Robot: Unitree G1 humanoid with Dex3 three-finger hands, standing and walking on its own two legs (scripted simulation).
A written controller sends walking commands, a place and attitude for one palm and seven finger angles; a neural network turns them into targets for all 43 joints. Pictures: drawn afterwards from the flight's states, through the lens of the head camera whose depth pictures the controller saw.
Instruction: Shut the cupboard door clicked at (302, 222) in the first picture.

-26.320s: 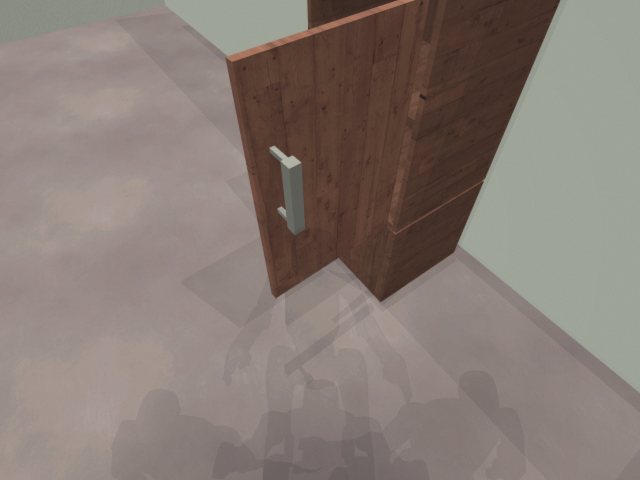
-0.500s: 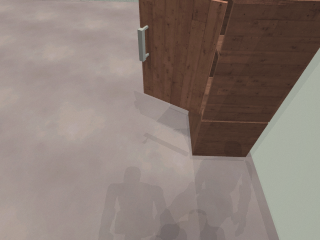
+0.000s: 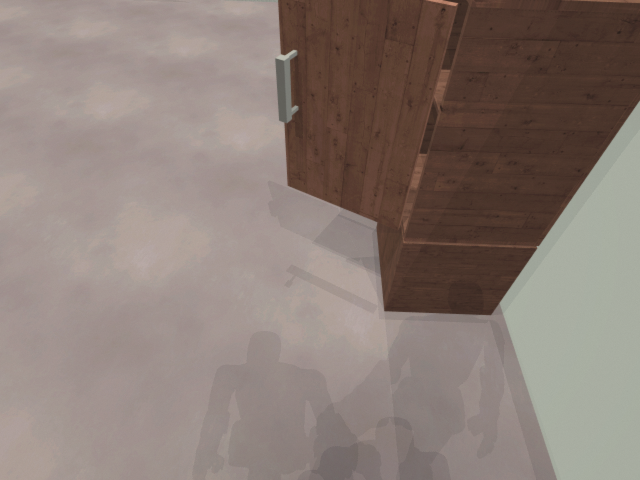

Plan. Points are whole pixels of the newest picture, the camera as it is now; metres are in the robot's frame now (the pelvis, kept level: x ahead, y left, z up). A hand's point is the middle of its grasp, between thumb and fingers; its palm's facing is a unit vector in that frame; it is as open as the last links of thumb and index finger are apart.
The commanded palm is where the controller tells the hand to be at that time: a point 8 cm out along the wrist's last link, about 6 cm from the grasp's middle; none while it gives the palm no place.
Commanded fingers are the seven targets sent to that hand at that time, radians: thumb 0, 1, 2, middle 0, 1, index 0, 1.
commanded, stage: walk to a spot facing it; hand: left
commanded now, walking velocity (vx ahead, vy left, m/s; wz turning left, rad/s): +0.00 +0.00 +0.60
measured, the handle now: (289, 86) +0.97 +0.12 +0.01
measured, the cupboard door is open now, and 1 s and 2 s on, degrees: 62 62 62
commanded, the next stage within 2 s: turn to face it in 2.00 s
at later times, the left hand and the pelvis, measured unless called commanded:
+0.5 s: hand out of the picture +0.01 +0.24 -0.19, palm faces +0.29 -0.92 -0.25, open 7.4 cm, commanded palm none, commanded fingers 0.00 0.90 0.90 -0.20 -0.30 -0.20 -0.30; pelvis -0.01 +0.02 -0.02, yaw +18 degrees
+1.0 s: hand out of the picture -0.04 +0.18 -0.16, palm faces +0.60 -0.76 -0.27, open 7.4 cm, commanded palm none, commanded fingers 0.00 0.90 0.90 -0.20 -0.30 -0.20 -0.30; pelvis +0.03 -0.02 -0.01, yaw +39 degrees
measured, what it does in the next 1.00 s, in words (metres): steps on the spot, turning left: right foot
